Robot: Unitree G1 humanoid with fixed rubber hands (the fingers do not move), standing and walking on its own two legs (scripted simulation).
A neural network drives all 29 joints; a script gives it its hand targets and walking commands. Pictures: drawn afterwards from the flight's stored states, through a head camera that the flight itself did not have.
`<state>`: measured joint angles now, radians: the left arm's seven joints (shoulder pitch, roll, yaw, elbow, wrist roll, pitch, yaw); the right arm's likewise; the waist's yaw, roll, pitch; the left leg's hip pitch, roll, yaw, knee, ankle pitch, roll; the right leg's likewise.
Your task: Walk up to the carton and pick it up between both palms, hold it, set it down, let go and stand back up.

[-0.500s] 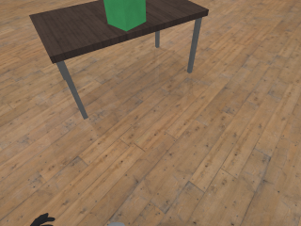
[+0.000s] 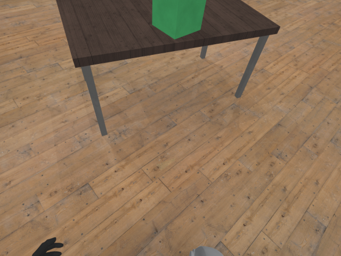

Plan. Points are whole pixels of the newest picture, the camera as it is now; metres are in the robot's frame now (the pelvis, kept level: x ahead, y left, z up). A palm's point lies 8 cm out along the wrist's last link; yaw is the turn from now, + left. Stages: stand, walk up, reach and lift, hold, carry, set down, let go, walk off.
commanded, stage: walk up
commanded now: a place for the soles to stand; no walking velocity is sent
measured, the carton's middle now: (178, 4) +1.32 -0.04 +0.01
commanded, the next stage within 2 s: none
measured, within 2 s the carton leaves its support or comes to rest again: neither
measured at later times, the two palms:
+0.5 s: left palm (76, 206) +0.24 +0.23 -0.05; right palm (312, 216) +0.24 -0.40 -0.10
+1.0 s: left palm (90, 170) +0.37 +0.24 -0.11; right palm (289, 159) +0.41 -0.39 -0.08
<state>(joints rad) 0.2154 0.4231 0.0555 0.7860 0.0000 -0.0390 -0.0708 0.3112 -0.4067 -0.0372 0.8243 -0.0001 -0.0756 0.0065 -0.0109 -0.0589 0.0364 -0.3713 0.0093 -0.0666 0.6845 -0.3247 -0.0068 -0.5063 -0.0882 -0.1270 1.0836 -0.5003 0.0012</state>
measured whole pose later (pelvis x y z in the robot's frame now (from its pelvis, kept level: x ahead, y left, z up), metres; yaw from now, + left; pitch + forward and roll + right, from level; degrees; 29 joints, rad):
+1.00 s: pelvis +0.32 -0.07 +0.00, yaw +8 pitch -1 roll +0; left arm 0.24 0.40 0.06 0.79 0.00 0.00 -0.08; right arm 0.33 -0.40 -0.02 0.83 0.00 -0.08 -0.03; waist 0.00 -0.06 0.07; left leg -0.32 -0.01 -0.06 0.69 -0.36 0.02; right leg -0.51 -0.07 -0.08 1.03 -0.51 -0.05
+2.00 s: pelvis +0.62 -0.15 +0.00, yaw +11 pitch -1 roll +1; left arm 0.23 0.41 0.06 0.78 0.00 0.02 -0.07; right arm 0.35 -0.39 -0.02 0.84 0.00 -0.09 -0.06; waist 0.00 -0.08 0.09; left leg -0.31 -0.01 -0.09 0.70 -0.38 0.02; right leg -0.52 -0.07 -0.06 1.01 -0.51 -0.05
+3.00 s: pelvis +0.83 -0.23 -0.01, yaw +15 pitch -1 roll +2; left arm 0.23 0.42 0.07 0.78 0.00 0.05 -0.06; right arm 0.36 -0.39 -0.03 0.84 0.00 -0.08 -0.10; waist 0.01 -0.11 0.10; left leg -0.38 0.02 -0.10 0.73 -0.35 0.00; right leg -0.52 -0.08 -0.06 0.99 -0.50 -0.05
